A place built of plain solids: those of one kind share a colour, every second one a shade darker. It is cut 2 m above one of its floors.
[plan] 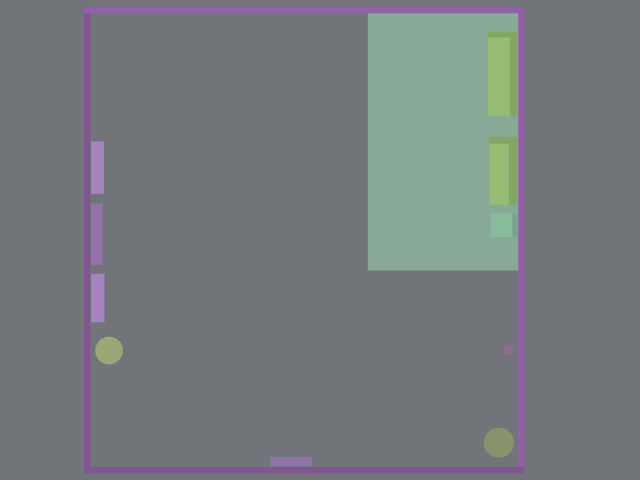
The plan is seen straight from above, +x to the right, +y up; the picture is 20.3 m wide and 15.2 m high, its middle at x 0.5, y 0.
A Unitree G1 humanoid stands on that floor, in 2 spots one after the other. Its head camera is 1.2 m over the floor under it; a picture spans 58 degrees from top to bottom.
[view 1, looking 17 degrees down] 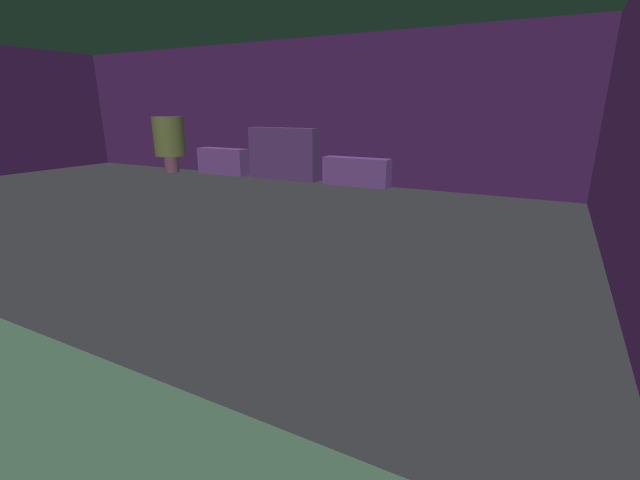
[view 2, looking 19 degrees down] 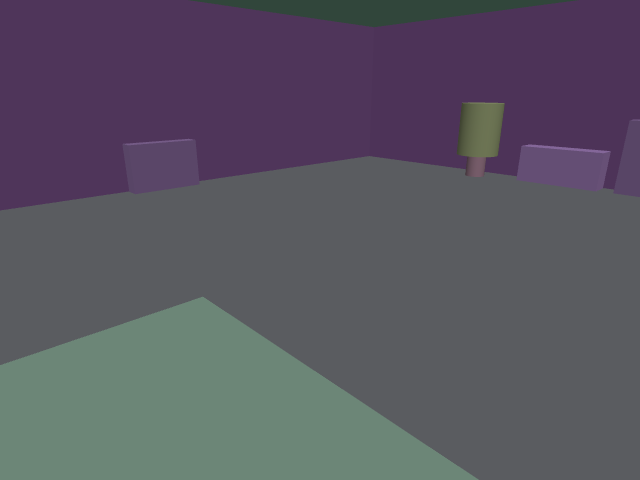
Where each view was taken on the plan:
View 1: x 3.18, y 6.46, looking -152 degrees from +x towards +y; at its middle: ground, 6.25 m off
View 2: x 3.13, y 1.29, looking -133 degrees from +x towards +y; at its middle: ground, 5.62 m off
